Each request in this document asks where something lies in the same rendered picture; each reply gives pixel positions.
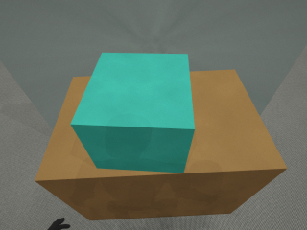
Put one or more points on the pedestal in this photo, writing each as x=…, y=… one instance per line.
x=231, y=158

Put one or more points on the carton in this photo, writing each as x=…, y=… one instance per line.
x=136, y=113

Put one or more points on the left robot hand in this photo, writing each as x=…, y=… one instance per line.
x=57, y=225

